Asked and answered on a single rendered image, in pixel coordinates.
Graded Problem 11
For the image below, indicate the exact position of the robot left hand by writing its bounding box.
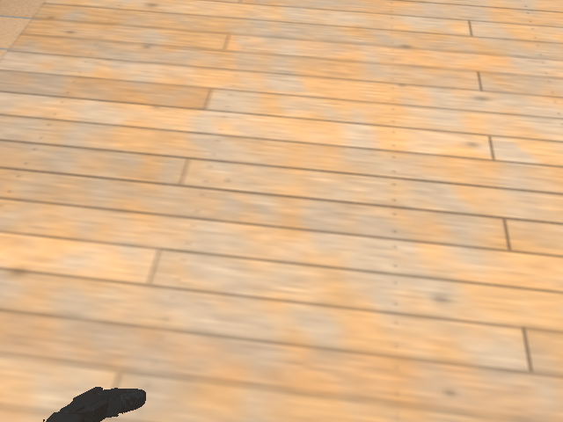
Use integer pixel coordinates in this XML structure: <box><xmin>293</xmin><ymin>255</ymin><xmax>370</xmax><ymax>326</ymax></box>
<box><xmin>43</xmin><ymin>387</ymin><xmax>146</xmax><ymax>422</ymax></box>

